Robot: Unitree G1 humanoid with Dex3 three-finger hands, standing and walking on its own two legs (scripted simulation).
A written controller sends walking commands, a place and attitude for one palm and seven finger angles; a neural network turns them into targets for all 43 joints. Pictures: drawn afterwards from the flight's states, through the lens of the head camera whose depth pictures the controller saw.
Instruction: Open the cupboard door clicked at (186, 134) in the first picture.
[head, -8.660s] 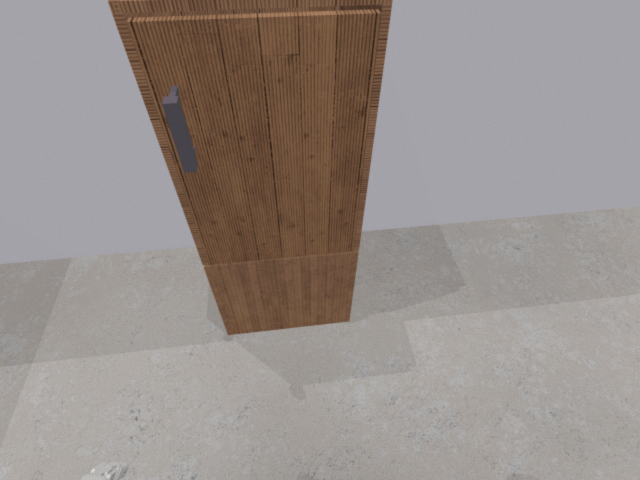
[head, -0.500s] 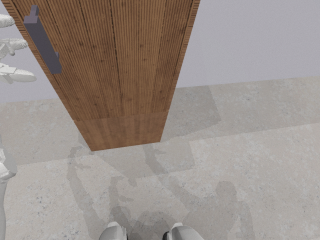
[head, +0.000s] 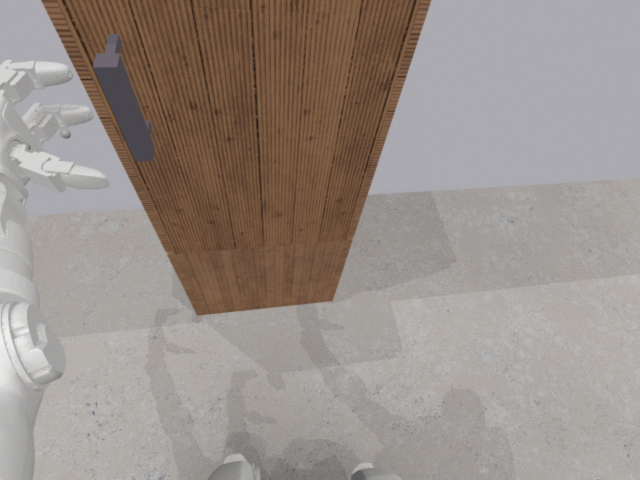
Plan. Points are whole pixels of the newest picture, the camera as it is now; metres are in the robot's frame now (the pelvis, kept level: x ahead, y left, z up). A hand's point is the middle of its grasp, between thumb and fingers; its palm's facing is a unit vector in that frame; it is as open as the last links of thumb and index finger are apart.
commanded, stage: move the hooked fingers beside the handle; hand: left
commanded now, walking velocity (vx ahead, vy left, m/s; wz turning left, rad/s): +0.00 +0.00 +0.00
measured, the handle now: (130, 101) +0.55 +0.21 +0.12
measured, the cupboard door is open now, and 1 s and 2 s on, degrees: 0 0 0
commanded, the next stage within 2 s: slide the fingers in behind the handle in 0.18 s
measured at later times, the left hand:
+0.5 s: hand (86, 131) +0.49 +0.24 +0.13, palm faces +0.06 -1.00 +0.00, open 14.0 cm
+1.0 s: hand (113, 130) +0.49 +0.22 +0.13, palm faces +0.07 -1.00 +0.01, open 14.0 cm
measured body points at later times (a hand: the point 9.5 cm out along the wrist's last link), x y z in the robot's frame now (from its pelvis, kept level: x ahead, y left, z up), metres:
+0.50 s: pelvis -0.02 -0.01 +0.00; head +0.09 +0.01 +0.43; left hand +0.48 +0.29 +0.13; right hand -0.03 -0.29 -0.11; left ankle +0.01 +0.10 -0.70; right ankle -0.03 -0.14 -0.70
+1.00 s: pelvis -0.01 -0.01 +0.00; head +0.09 +0.01 +0.44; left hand +0.48 +0.27 +0.13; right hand -0.01 -0.28 -0.11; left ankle +0.01 +0.10 -0.70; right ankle -0.03 -0.14 -0.70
